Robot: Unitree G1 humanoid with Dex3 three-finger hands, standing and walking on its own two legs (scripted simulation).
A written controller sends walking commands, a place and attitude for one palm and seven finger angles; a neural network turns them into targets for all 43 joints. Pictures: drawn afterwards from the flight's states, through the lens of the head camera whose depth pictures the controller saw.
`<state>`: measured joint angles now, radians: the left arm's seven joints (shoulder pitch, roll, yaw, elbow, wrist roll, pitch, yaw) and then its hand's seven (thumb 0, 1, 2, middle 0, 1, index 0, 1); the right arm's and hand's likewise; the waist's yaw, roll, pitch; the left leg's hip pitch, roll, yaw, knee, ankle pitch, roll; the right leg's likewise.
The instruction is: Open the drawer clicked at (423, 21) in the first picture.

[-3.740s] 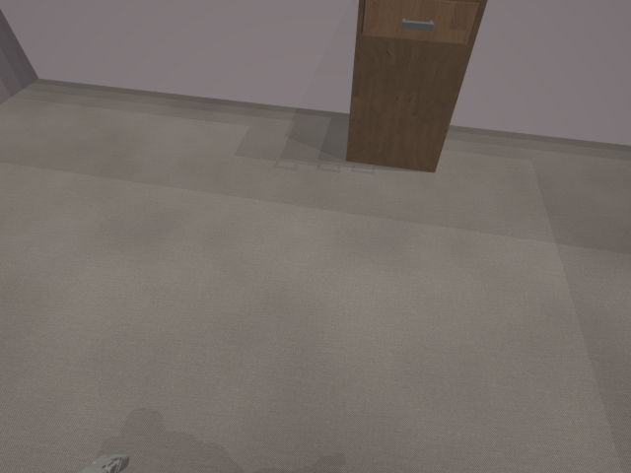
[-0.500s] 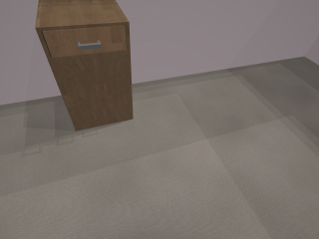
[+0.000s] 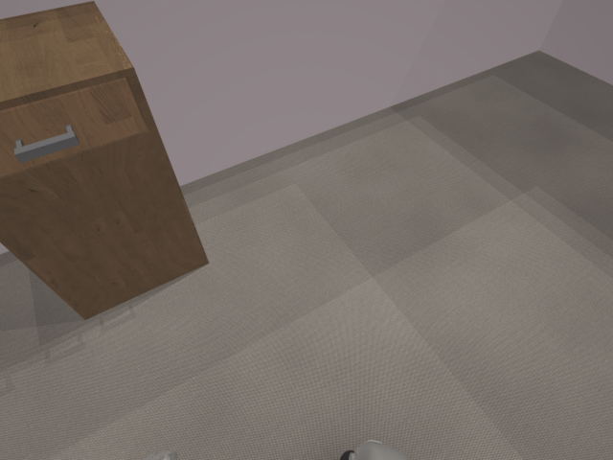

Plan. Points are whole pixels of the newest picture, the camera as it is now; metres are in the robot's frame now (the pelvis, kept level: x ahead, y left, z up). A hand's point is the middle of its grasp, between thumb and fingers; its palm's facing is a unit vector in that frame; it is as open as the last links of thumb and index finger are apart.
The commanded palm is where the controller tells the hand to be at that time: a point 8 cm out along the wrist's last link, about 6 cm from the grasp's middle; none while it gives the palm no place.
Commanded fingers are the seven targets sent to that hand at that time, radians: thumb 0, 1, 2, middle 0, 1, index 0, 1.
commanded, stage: walk to a spot facing it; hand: left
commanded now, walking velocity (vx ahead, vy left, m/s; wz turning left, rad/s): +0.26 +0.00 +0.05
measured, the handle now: (46, 141) +0.73 +0.60 -0.04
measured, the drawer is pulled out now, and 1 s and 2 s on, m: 0.00 0.00 0.00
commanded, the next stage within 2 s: turn to face it in 0.02 s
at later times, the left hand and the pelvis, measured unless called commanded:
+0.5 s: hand (164, 458) +0.15 +0.22 -0.17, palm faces +0.23 -0.96 -0.16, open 7.3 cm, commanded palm none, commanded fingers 0.00 0.90 0.90 -0.20 -0.30 -0.20 -0.30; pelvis +0.14 +0.04 +0.01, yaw +9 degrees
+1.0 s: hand (181, 429) +0.18 +0.19 -0.12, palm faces +0.40 -0.87 -0.28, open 7.4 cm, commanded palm none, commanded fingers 0.00 0.90 0.90 -0.20 -0.30 -0.20 -0.30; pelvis +0.17 -0.02 +0.02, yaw +23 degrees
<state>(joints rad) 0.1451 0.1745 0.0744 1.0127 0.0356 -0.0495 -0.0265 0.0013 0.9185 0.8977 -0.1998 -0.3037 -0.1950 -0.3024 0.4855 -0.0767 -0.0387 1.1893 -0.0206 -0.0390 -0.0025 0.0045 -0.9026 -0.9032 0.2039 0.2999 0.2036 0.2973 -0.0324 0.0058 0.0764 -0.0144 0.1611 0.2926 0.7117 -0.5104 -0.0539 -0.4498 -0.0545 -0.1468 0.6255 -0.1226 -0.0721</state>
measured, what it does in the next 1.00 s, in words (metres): walks ahead, turning left: left foot, then right foot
